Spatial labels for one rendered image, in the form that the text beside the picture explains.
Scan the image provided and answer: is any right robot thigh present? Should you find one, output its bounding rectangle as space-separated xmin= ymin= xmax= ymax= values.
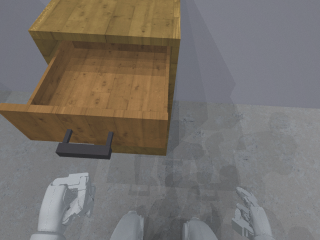
xmin=182 ymin=220 xmax=218 ymax=240

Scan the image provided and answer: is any robot left hand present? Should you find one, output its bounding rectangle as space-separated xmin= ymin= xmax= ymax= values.
xmin=37 ymin=172 xmax=96 ymax=235

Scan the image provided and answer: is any handle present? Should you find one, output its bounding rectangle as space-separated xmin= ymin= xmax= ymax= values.
xmin=55 ymin=129 xmax=114 ymax=160

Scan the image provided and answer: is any drawer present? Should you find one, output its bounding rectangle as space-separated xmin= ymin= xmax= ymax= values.
xmin=0 ymin=40 xmax=170 ymax=148

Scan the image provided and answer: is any left robot thigh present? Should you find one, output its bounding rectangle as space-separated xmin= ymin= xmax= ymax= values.
xmin=110 ymin=213 xmax=144 ymax=240

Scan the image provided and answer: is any cabinet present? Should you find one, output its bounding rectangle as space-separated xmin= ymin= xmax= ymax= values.
xmin=28 ymin=0 xmax=181 ymax=156

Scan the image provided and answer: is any robot right hand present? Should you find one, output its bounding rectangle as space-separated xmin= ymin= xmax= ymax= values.
xmin=232 ymin=187 xmax=273 ymax=240

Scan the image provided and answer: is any robot thigh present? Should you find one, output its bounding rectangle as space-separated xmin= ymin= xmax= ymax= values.
xmin=182 ymin=220 xmax=218 ymax=240
xmin=110 ymin=213 xmax=144 ymax=240

